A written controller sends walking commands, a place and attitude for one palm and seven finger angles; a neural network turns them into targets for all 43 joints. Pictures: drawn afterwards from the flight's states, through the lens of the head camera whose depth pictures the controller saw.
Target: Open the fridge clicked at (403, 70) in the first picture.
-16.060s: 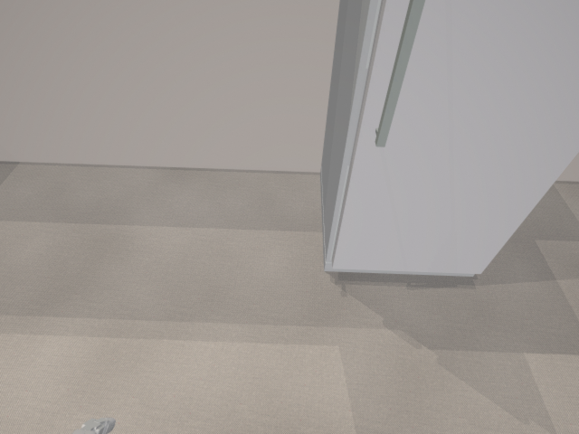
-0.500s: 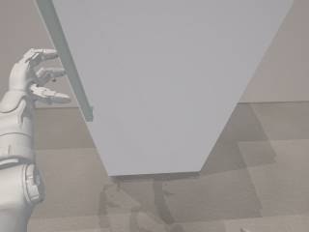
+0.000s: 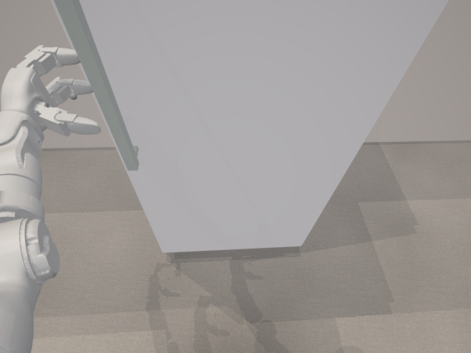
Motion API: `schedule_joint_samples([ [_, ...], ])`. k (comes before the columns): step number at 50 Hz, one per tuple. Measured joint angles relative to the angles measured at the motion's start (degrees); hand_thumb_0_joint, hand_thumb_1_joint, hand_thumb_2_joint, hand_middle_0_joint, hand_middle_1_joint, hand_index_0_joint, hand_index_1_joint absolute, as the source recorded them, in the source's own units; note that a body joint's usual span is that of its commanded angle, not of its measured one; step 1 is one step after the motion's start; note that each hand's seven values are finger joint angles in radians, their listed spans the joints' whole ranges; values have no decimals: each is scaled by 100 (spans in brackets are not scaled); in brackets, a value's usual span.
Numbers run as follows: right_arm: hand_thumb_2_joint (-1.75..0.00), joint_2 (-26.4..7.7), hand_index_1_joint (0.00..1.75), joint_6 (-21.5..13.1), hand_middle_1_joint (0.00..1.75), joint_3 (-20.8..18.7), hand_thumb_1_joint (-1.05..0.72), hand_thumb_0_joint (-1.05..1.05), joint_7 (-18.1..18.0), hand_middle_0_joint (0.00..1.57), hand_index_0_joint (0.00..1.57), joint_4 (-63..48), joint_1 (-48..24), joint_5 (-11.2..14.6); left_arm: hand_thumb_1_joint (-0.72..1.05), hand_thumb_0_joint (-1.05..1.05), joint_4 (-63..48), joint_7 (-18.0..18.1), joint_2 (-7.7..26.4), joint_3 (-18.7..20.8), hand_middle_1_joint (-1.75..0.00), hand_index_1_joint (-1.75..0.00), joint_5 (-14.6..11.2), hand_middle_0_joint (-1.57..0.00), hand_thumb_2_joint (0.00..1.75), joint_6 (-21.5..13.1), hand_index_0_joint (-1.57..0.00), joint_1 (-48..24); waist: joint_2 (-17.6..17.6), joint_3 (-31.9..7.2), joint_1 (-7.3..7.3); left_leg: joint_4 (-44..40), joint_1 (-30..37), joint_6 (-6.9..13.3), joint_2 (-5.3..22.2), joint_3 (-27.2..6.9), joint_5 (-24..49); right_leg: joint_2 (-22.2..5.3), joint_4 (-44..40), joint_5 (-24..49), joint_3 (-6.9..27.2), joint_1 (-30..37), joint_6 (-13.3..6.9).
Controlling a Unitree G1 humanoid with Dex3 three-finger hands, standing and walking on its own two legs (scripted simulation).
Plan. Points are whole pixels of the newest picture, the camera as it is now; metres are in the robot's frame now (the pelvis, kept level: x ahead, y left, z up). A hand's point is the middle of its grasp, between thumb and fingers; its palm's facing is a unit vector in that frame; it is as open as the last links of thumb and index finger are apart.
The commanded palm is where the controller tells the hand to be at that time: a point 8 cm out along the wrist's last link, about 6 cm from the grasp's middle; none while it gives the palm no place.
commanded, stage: slide the fingers in behind the handle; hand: left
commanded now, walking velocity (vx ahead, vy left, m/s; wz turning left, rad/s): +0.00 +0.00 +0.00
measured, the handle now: (94, 55) +0.52 +0.21 +0.22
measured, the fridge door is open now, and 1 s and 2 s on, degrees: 0 0 0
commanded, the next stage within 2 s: grip the handle and tug to test in 1.70 s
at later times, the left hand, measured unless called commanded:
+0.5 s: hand (79, 101) +0.47 +0.24 +0.17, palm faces +0.04 -1.00 +0.02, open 13.8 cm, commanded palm +0.45 +0.27 +0.17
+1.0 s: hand (112, 102) +0.47 +0.19 +0.17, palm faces +0.03 -1.00 +0.01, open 14.0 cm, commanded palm +0.44 +0.24 +0.17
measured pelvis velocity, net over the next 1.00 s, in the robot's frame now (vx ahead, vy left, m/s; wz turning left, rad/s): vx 0.01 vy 0.00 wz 0.00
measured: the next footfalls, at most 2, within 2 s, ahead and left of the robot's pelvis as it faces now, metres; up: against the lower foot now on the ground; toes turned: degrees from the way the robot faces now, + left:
none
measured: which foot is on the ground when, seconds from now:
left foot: down 0.00-1.00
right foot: down 0.00-1.00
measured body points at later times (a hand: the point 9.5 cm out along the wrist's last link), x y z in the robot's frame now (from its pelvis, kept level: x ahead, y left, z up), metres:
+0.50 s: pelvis +0.00 +0.00 +0.00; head +0.06 +0.01 +0.45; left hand +0.46 +0.29 +0.17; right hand +0.05 -0.27 -0.11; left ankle +0.00 +0.11 -0.73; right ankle +0.01 -0.13 -0.73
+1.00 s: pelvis +0.01 +0.00 +0.00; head +0.05 -0.01 +0.45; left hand +0.46 +0.24 +0.17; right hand +0.09 -0.26 -0.11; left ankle +0.00 +0.11 -0.73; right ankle +0.01 -0.13 -0.73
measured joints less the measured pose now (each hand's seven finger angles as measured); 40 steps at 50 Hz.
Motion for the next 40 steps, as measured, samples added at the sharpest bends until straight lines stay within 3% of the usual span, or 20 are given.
schedule_joint_samples([
  [12, -89, -6, 30, 3, 30, 12, -90, 1, 19, 21, 20, -128, 55, 16, -50, -2, -48, -140, 100, 76, -126, -124, -74, -36, 30, -17, -36, 70, -12, -32, -33, 61, -99, 11, 30, 58, -14, 27, 44, 22, 65, -121, 7],
  [26, -89, 77, 30, -81, 30, -15, -90, 1, 82, 21, 20, -191, -138, 13, -50, -2, -761, 310, -445, -133, -124, -122, -126, -33, 30, 171, -32, 452, 1, -63, 142, 45, 69, 23, -12, 40, -86, -12, 41, -66, 48, 56, 29],
  [40, -89, 106, 30, -127, 30, -26, -90, 1, 121, 21, 20, -141, -319, 2, -50, -2, -1212, 538, -885, -472, -123, -122, -166, -30, 30, 347, -30, 626, 64, -55, 279, -6, 261, 0, -44, -23, -125, -39, 35, -155, -13, 255, 16],
])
